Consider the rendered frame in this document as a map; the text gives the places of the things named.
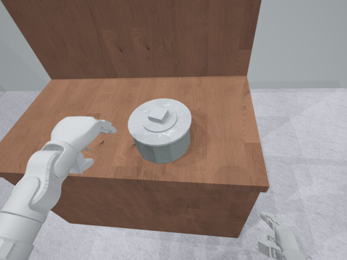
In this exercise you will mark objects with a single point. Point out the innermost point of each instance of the robot left hand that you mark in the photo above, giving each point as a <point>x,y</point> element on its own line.
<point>79,132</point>

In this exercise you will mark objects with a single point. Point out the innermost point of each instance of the left robot forearm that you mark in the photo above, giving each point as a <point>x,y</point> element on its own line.
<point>32,198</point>

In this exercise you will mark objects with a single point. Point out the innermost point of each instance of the table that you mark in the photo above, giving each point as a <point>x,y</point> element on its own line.
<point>105,58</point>

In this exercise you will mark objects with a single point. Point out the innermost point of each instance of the robot right hand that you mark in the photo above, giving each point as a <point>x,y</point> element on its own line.
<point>273,245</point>

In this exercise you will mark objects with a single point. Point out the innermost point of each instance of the pot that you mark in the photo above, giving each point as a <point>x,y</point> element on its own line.
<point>164,154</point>

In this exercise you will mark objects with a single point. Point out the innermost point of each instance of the knob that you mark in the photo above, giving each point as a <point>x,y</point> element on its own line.
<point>158,114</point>

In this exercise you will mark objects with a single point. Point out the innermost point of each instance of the right robot forearm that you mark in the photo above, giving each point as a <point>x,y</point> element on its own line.
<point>292,254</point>

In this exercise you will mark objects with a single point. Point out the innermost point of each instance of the lid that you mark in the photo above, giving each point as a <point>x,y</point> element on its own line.
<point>151,133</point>

